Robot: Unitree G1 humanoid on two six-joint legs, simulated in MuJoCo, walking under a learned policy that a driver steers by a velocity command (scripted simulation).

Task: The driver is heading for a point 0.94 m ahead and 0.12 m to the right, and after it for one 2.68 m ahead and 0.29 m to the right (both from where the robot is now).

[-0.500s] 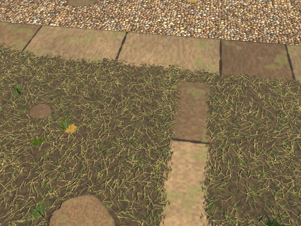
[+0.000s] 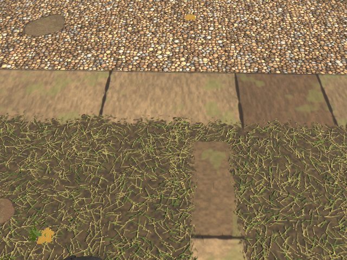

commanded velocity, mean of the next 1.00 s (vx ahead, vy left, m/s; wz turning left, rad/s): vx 0.90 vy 0.00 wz -0.18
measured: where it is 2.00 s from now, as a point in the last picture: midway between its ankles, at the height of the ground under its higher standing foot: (154, 122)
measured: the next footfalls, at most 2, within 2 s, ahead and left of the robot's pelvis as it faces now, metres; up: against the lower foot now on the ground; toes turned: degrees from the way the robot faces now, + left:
right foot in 0.14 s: +0.36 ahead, -0.08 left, +0.00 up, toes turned -4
left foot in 0.60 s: +0.81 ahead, +0.10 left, +0.00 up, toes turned +4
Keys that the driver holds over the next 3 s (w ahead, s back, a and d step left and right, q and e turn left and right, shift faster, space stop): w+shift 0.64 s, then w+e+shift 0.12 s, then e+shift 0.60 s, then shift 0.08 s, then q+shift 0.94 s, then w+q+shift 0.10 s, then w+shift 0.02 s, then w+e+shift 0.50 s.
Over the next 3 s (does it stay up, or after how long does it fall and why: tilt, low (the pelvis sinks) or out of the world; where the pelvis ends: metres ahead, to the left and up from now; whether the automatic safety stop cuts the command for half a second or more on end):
stays up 1.48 0.05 0.01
